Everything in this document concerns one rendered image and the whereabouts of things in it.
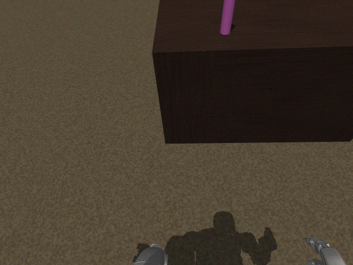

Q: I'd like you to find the can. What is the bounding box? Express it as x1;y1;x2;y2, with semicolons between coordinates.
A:
220;0;236;35

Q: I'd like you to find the right robot hand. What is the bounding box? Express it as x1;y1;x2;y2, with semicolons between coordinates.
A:
306;237;346;265

